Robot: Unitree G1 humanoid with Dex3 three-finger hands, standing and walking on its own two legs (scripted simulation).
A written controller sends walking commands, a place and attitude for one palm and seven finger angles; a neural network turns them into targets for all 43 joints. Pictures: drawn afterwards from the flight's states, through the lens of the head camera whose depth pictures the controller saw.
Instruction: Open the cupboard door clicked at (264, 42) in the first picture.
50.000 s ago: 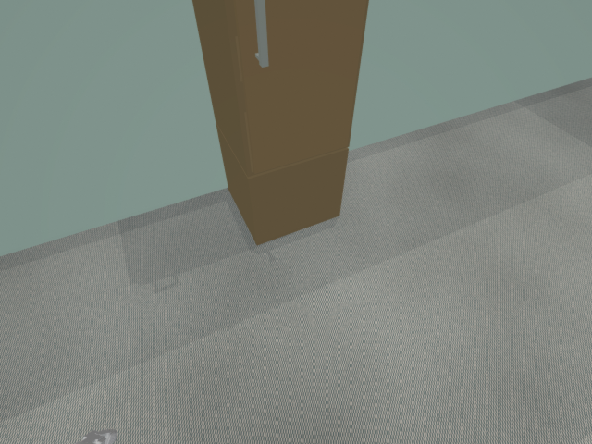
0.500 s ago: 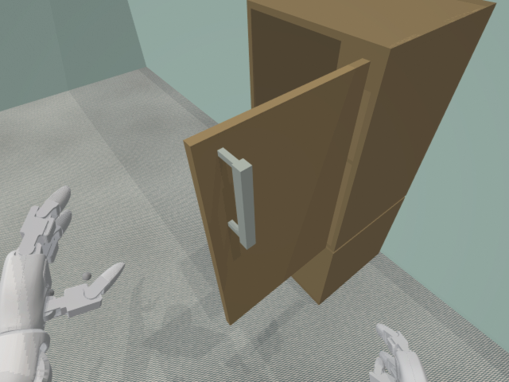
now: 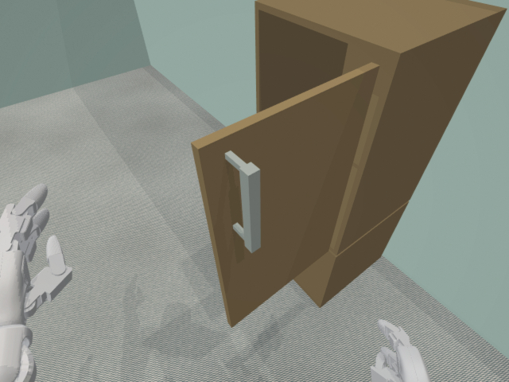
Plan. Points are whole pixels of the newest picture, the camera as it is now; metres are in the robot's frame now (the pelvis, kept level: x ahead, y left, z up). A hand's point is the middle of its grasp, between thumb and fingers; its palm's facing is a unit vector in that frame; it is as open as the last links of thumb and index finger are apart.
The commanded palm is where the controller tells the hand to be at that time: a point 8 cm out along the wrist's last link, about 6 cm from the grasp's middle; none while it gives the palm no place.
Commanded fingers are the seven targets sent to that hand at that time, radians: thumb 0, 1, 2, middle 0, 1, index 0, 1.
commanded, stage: draw the hand back to the body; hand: left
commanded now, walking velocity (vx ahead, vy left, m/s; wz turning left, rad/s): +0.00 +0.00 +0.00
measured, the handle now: (243, 205) +0.34 +0.07 +0.13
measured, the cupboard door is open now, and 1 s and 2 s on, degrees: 92 92 92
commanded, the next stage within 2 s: step back with the hand held close in 0.08 s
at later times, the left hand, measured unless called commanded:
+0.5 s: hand (65, 284) +0.18 +0.26 +0.14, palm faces +0.33 -0.79 -0.52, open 7.4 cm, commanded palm +0.11 +0.30 +0.17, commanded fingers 0.00 0.90 0.90 -0.20 -0.30 -0.20 -0.30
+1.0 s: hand out of the picture +0.09 +0.28 +0.15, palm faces +0.44 -0.76 -0.48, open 7.4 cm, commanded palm +0.02 +0.32 +0.17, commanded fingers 0.00 0.90 0.90 -0.20 -0.30 -0.20 -0.30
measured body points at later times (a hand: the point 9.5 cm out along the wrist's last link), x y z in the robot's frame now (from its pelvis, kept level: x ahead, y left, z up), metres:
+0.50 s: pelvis -0.03 +0.01 +0.00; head +0.00 -0.01 +0.44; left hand +0.15 +0.30 +0.17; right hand +0.15 -0.24 -0.09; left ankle -0.03 +0.11 -0.74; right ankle -0.01 -0.12 -0.74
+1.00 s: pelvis -0.12 +0.02 -0.03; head -0.09 +0.03 +0.42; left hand +0.06 +0.31 +0.18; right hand +0.04 -0.22 -0.11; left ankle -0.03 +0.11 -0.74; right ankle -0.01 -0.12 -0.74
